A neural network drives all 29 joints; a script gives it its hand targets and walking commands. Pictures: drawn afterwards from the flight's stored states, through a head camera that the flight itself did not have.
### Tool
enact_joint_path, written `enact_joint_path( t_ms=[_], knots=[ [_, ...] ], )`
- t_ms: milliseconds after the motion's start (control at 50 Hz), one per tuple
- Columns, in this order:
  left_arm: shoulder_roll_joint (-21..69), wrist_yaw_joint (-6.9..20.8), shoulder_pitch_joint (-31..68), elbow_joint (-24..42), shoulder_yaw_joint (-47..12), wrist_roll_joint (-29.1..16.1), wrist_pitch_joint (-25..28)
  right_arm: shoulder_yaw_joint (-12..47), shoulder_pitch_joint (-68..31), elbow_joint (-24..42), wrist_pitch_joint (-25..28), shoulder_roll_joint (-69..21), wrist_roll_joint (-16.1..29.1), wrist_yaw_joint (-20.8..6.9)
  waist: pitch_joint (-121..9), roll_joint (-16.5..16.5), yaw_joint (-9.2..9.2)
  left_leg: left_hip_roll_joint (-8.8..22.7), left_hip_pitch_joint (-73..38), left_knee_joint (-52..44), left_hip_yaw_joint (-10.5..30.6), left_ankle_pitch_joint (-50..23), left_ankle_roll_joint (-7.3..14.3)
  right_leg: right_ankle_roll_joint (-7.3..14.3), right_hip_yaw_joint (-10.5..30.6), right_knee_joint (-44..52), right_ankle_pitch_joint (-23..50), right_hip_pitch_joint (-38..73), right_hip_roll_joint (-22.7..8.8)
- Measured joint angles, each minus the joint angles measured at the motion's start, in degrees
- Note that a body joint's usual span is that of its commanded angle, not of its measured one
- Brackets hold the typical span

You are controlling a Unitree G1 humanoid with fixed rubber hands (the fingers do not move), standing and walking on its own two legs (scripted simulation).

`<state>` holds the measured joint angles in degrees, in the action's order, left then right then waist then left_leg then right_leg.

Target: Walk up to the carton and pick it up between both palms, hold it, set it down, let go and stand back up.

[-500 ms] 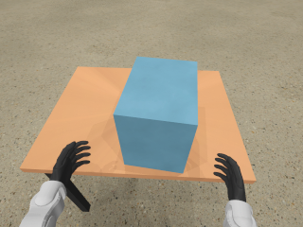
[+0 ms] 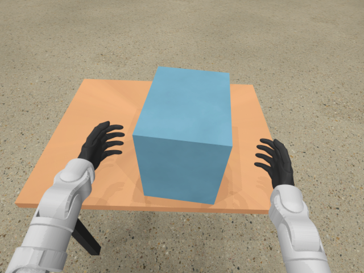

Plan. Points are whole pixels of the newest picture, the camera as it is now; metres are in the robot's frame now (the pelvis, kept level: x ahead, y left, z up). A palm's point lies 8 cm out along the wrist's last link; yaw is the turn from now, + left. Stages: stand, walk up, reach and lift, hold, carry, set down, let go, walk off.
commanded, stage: reach and lift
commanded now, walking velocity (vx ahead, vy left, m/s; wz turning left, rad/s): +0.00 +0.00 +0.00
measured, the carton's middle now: (186, 135) +0.48 -0.02 +0.01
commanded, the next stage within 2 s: none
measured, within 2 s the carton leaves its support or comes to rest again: neither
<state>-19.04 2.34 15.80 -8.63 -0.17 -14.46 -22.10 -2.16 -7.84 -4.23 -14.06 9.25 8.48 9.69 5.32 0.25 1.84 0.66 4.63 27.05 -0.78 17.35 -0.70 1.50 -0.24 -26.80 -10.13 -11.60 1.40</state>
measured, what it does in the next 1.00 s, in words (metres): stands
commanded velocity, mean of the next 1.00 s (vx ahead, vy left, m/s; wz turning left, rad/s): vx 0.00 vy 0.00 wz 0.00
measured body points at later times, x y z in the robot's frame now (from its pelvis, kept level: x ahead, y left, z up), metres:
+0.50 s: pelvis -0.01 +0.00 +0.00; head -0.01 +0.00 +0.45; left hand +0.41 +0.18 +0.15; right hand +0.37 -0.22 +0.14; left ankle -0.02 +0.12 -0.74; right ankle +0.05 -0.10 -0.74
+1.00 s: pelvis +0.00 +0.00 +0.00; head +0.00 +0.01 +0.45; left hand +0.47 +0.17 +0.20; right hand +0.42 -0.22 +0.19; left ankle -0.02 +0.12 -0.74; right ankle +0.05 -0.10 -0.74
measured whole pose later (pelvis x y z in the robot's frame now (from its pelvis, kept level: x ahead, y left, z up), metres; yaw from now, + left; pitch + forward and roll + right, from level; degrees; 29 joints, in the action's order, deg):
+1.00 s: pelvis +0.00 +0.00 +0.00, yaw +0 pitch +0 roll +0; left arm -21.5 0.3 60.6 -59.4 -0.2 -14.1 -16.5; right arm -6.4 -55.0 -50.3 -17.1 13.2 11.7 8.1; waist -0.6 1.1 6.1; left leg 0.7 10.1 27.0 -0.7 16.4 -0.6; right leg 1.3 -0.2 -25.3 -8.4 -16.3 1.4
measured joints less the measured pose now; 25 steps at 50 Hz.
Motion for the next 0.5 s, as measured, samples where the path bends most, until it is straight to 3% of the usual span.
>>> enact_joint_path(
  t_ms=[120,200,500],
  knots=[
    [0.0,0.0,5.4,-4.1,0.0,0.8,-1.0,-0.6,-4.9,-2.3,-1.5,0.8,0.1,0.0,0.0,-0.3,0.43,0.0,0.0,0.0,0.0,-0.3,0.0,0.0,0.0,0.0,0.3,0.0,0.0],
    [-0.5,0.0,10.4,-10.9,0.0,0.9,-1.1,-1.2,-9.5,-6.9,-2.9,1.3,0.2,0.0,0.0,0.0,0.55,0.0,0.0,0.0,0.0,-0.5,0.0,0.0,0.0,0.0,0.5,0.0,0.0],
    [-1.9,-0.5,24.8,-25.7,0.0,0.9,-0.1,-2.4,-25.6,-22.2,-4.1,2.3,1.1,0.0,-0.2,0.3,2.23,0.0,0.5,0.0,0.0,-0.8,0.0,-0.1,0.0,0.9,1.2,0.0,0.0]
  ],
)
